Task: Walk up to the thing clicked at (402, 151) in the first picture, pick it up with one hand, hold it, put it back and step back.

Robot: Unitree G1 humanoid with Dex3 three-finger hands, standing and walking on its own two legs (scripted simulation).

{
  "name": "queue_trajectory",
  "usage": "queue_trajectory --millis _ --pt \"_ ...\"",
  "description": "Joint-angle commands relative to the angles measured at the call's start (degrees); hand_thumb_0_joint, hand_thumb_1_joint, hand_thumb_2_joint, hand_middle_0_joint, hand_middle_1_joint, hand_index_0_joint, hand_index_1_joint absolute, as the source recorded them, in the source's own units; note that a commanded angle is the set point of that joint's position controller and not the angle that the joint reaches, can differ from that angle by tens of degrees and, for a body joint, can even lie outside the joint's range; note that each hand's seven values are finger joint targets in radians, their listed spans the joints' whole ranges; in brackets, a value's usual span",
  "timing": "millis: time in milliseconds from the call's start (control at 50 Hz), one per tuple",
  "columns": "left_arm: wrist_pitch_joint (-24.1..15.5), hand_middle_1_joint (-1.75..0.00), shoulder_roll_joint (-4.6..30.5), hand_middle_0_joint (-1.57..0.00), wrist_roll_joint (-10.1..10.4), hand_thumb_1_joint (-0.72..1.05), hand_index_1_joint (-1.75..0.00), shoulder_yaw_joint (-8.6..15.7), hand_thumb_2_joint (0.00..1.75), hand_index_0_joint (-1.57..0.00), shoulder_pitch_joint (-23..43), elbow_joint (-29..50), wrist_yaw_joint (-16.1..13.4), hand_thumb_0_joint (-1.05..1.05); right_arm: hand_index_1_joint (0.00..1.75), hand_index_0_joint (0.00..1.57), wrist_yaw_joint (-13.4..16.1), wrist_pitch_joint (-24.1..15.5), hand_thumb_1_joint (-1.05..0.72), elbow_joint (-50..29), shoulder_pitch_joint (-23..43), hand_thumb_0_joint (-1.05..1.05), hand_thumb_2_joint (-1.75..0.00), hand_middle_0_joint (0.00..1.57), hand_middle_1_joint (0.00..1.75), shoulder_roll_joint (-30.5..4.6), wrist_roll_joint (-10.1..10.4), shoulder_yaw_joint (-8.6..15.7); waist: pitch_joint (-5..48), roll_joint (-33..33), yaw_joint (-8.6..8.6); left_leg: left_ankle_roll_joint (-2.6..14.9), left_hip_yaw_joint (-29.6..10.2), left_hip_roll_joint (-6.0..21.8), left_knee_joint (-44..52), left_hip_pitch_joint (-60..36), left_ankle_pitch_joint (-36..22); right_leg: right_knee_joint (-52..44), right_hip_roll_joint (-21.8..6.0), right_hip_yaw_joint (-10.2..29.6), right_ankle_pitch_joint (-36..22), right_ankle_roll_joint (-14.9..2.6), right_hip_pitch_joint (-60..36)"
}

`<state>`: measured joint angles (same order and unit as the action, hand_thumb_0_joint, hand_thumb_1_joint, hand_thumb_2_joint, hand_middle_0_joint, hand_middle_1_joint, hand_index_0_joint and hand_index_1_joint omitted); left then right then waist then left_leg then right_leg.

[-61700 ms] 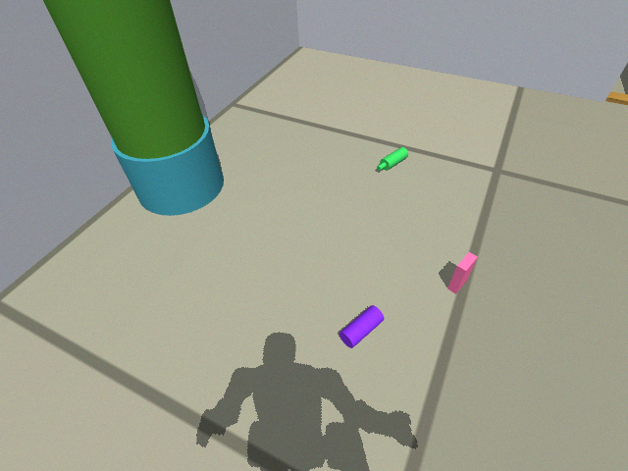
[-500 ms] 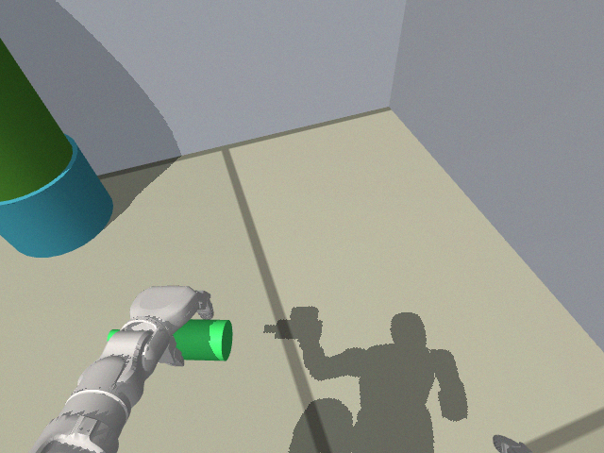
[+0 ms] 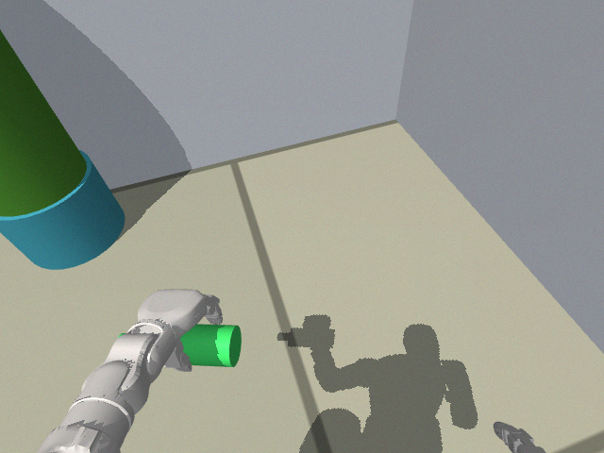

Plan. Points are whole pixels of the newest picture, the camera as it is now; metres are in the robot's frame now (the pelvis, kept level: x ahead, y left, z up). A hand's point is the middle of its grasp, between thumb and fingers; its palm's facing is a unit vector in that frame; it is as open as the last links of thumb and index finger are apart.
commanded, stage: hold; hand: left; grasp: from above
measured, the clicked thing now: (177, 343) +0.32 +0.24 -0.09
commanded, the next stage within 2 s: crouch in 1.24 s
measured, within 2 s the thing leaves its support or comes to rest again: neither
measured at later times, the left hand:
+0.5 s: hand (182, 342) +0.29 +0.21 -0.02, palm faces -0.46 -0.02 -0.89, open 9.0 cm
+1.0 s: hand (175, 347) +0.28 +0.21 -0.01, palm faces -0.47 -0.02 -0.88, open 8.9 cm
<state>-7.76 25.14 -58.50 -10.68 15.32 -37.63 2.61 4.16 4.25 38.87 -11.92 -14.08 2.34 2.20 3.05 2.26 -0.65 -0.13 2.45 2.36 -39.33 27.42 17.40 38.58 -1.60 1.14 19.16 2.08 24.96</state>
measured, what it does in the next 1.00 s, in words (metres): stands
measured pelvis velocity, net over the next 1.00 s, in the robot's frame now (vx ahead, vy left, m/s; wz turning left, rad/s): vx -0.01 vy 0.00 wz -0.01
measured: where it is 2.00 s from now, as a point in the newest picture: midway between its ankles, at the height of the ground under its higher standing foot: outside the picture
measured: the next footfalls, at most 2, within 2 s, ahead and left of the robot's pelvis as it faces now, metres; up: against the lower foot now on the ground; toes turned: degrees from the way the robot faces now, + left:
none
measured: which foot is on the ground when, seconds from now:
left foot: down 0.00-1.00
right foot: down 0.00-1.00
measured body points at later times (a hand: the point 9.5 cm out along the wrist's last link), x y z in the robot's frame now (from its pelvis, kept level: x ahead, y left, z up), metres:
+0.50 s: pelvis -0.01 -0.01 +0.01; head +0.01 -0.03 +0.46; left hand +0.31 +0.21 +0.03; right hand +0.14 -0.26 -0.11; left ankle +0.03 +0.12 -0.72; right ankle +0.00 -0.14 -0.72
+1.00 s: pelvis -0.01 +0.00 +0.01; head +0.00 -0.02 +0.46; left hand +0.30 +0.21 +0.04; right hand +0.14 -0.25 -0.10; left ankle +0.03 +0.12 -0.72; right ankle +0.00 -0.14 -0.72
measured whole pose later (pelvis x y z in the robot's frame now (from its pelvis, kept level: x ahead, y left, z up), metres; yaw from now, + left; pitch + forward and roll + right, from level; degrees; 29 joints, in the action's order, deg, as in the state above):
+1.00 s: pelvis -0.01 +0.00 +0.01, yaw -1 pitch +0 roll +0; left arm -7.8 25.5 -57.0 -11.6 13.6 -34.4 5.1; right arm 5.4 6.9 37.8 -9.7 -13.9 3.5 0.9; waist 0.2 2.4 0.6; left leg -0.3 3.3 2.0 -29.9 18.0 12.4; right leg 30.8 -1.8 1.8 14.8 1.8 16.6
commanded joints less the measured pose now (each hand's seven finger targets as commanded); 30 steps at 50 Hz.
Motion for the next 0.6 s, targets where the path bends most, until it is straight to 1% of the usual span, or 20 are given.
queue_trajectory --millis 0,60,80,100,120,160,180,200,220,260,280,360,380,400,440,460,480,520,540,580 --pt "-0.1 -0.65 12.6 -0.96 0.8 0.71 -0.59 6.7 0.60 -1.02 17.9 12.2 -2.4 0.00 0.30 0.20 0.6 -1.8 -0.91 -7.4 3.1 0.00 -0.90 0.20 0.30 -8.0 0.1 2.5 15.9 -0.4 -0.25 0.77 -0.6 -2.7 5.4 -13.0 -12.7 -6.2 3.5 -0.8 -12.2 -1.81 -2.7" --pt "0.3 -0.64 11.6 -0.96 0.6 0.69 -0.59 5.7 0.62 -1.01 17.8 12.3 -2.3 0.00 0.30 0.20 0.7 -1.6 -0.91 -7.4 3.2 0.00 -0.90 0.20 0.30 -7.9 0.1 2.4 16.0 -1.1 -0.64 0.91 -0.5 -2.5 5.4 -13.8 -14.4 -6.1 3.6 -0.9 -14.0 -1.69 -3.0" --pt "0.4 -0.64 12.2 -0.97 0.7 0.70 -0.59 6.0 0.61 -1.02 17.5 12.0 -2.3 0.00 0.30 0.20 0.8 -1.5 -0.91 -7.7 3.3 0.00 -0.90 0.20 0.30 -8.0 0.3 2.4 15.6 -1.4 0.17 0.95 -0.3 -2.8 5.7 -13.4 -14.6 -6.5 3.4 -0.8 -14.3 -1.69 -3.7" --pt "0.3 -0.64 13.1 -0.97 1.0 0.69 -0.59 7.0 0.61 -1.02 17.5 13.1 -2.3 0.00 0.30 0.20 0.8 -1.4 -0.91 -7.8 3.6 0.00 -0.90 0.20 0.30 -8.1 0.4 2.5 15.9 -1.1 0.27 0.90 -0.2 -2.8 6.1 -14.2 -14.3 -6.8 3.4 -0.8 -13.9 -1.69 -4.2" --pt "0.5 -0.63 12.6 -0.96 0.8 0.68 -0.58 6.6 0.61 -1.01 17.5 12.4 -2.3 0.00 0.30 0.20 0.8 -1.2 -0.91 -7.6 3.4 0.00 -0.90 0.20 0.30 -7.9 0.3 2.4 15.7 -0.7 -0.12 0.90 -0.2 -2.7 6.2 -14.1 -14.0 -6.9 3.5 -0.7 -13.5 -1.70 -4.0" --pt "0.6 -0.62 11.5 -0.96 1.0 0.67 -0.57 5.3 0.60 -1.01 17.6 12.7 -1.9 0.00 0.30 0.20 0.8 -1.1 -0.91 -7.9 4.0 0.00 -0.90 0.20 0.30 -7.9 0.4 2.3 14.8 -1.3 0.00 0.92 -0.1 -2.6 6.9 -14.8 -14.1 -7.3 3.5 -0.9 -13.5 -1.74 -4.1" --pt "0.8 -0.62 11.6 -0.95 0.9 0.68 -0.57 5.4 0.58 -1.01 17.0 12.4 -1.8 0.00 0.30 0.20 0.9 -1.0 -0.91 -7.9 3.6 0.00 -0.90 0.20 0.30 -8.1 0.4 2.4 14.8 -1.4 -0.50 1.01 -0.2 -2.6 6.9 -14.8 -14.1 -7.4 3.5 -0.8 -13.6 -1.75 -4.0" --pt "0.8 -0.62 12.7 -0.95 1.1 0.67 -0.56 6.5 0.58 -1.00 16.8 11.9 -1.9 0.00 0.30 0.20 0.9 -0.9 -0.91 -7.7 3.7 0.00 -0.90 0.20 0.30 -8.1 0.5 2.3 14.5 -1.0 0.08 0.92 -0.4 -2.5 7.4 -14.5 -14.1 -7.5 3.6 -1.0 -13.3 -1.86 -4.7" --pt "0.8 -0.62 12.3 -0.96 1.3 0.67 -0.57 6.3 0.59 -1.01 17.0 12.5 -1.8 0.00 0.30 0.20 0.8 -0.8 -0.91 -8.1 4.1 0.00 -0.90 0.20 0.30 -8.0 0.5 2.3 14.0 -0.3 0.42 0.75 -0.4 -2.4 8.0 -14.6 -13.4 -7.8 3.7 -1.1 -12.2 -2.09 -4.4" --pt "0.9 -0.63 11.7 -0.94 1.0 0.66 -0.58 5.4 0.58 -0.99 16.4 12.4 -1.5 0.00 0.30 0.20 0.8 -0.7 -0.91 -8.5 4.5 0.00 -0.90 0.20 0.30 -7.9 0.6 2.1 12.9 -0.7 0.28 0.73 -0.5 -2.3 8.9 -14.8 -12.2 -8.4 3.8 -1.2 -10.9 -2.24 -4.4" --pt "0.9 -0.63 12.4 -0.94 1.3 0.66 -0.57 6.1 0.57 -0.99 16.8 12.7 -1.6 0.00 0.30 0.20 0.8 -0.6 -0.91 -8.7 5.0 0.00 -0.90 0.20 0.30 -8.0 0.7 2.1 12.7 -0.2 0.62 0.71 -0.3 -2.4 9.2 -14.9 -11.6 -8.9 3.7 -1.1 -10.3 -2.25 -4.5" --pt "1.0 -0.61 11.9 -0.95 1.7 0.67 -0.56 5.6 0.57 -1.00 17.6 14.1 -1.2 0.00 0.30 0.20 1.0 -0.6 -0.91 -8.7 5.1 0.00 -0.90 0.20 0.30 -7.8 0.8 1.9 13.4 -1.2 0.08 1.09 0.2 -2.8 9.3 -16.1 -12.1 -9.8 3.4 -0.6 -11.5 -1.78 -5.8" --pt "1.1 -0.62 12.1 -0.95 1.5 0.67 -0.57 5.6 0.58 -1.00 17.3 13.5 -1.2 0.00 0.30 0.20 1.0 -0.6 -0.91 -8.7 5.5 0.00 -0.90 0.20 0.30 -7.7 0.8 1.8 12.8 -1.2 0.62 0.99 0.2 -2.8 9.6 -16.0 -12.3 -9.9 3.4 -0.7 -11.5 -1.92 -5.8" --pt "1.1 -0.63 12.6 -0.94 1.9 0.67 -0.57 6.5 0.57 -1.00 16.6 13.4 -1.2 0.00 0.30 0.20 1.0 -0.5 -0.91 -8.8 5.5 0.00 -0.90 0.20 0.30 -7.8 0.8 1.9 12.9 -0.9 0.51 0.98 0.2 -2.7 9.8 -16.3 -11.8 -10.3 3.4 -0.6 -10.9 -1.88 -5.9" --pt "1.0 -0.63 12.3 -0.94 1.4 0.67 -0.57 5.8 0.56 -1.00 17.0 13.2 -0.9 0.00 0.30 0.20 1.0 -0.4 -0.91 -8.9 5.9 0.00 -0.90 0.20 0.30 -7.7 0.7 1.7 12.4 -1.1 0.64 0.94 0.2 -2.7 10.4 -16.3 -11.5 -10.4 3.5 -0.8 -10.4 -2.04 -6.1" --pt "0.8 -0.61 12.7 -0.94 1.6 0.66 -0.56 6.5 0.57 -0.99 16.7 13.9 -0.8 0.00 0.30 0.20 1.0 -0.3 -0.91 -8.8 5.6 0.00 -0.90 0.20 0.30 -7.9 0.7 1.8 12.6 -1.4 0.45 1.01 0.2 -2.6 10.5 -16.8 -11.5 -10.7 3.5 -0.7 -10.5 -1.98 -6.4" --pt "0.9 -0.61 12.4 -0.94 1.4 0.65 -0.55 5.8 0.56 -0.99 16.6 13.2 -0.6 0.00 0.30 0.20 1.1 -0.4 -0.91 -8.8 5.9 0.00 -0.90 0.20 0.30 -7.7 0.8 1.7 12.3 -1.6 0.59 1.10 0.2 -2.7 10.6 -16.6 -11.6 -10.8 3.4 -0.7 -10.8 -1.95 -6.5" --pt "0.6 -0.61 12.9 -0.97 1.7 0.69 -0.56 6.4 0.58 -1.02 16.8 14.2 -0.3 0.00 0.30 0.20 1.2 -0.3 -0.91 -9.1 6.5 0.00 -0.90 0.20 0.30 -7.6 0.8 1.6 12.5 -1.0 1.08 1.06 0.4 -2.9 10.8 -17.0 -12.0 -11.2 3.2 -0.5 -11.1 -1.92 -7.0" --pt "0.5 -0.62 12.6 -0.95 1.8 0.67 -0.56 6.1 0.57 -1.01 17.1 14.6 -0.3 0.00 0.30 0.20 1.2 -0.2 -0.91 -9.1 6.2 0.00 -0.90 0.20 0.30 -7.6 0.8 1.6 12.7 -1.2 0.44 1.18 0.6 -3.0 10.9 -17.6 -11.8 -11.5 3.2 -0.3 -11.0 -1.82 -7.2" --pt "0.6 -0.61 12.3 -0.96 1.8 0.68 -0.55 5.7 0.54 -1.01 17.2 14.0 -0.1 0.00 0.30 0.20 1.3 -0.2 -0.91 -9.0 6.5 0.00 -0.90 0.20 0.30 -7.5 0.8 1.5 12.0 -2.4 0.34 1.36 0.5 -2.9 11.1 -17.5 -11.9 -11.8 3.1 -0.4 -11.7 -1.61 -7.1"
